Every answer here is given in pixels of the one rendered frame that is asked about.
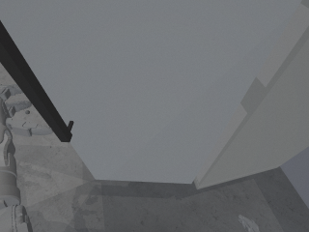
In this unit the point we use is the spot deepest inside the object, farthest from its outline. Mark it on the left robot forearm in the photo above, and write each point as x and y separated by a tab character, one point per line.
9	192

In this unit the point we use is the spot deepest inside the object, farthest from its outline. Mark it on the fridge door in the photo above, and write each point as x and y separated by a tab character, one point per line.
150	85

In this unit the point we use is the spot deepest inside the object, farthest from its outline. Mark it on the handle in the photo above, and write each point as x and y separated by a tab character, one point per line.
15	64

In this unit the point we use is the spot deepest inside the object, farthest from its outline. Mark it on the robot left upper arm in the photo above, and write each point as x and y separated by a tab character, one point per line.
15	219

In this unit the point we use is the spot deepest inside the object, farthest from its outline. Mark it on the right robot hand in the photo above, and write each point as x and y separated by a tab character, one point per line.
248	225

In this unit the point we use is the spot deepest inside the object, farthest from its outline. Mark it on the left robot hand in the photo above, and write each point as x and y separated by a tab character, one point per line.
8	109

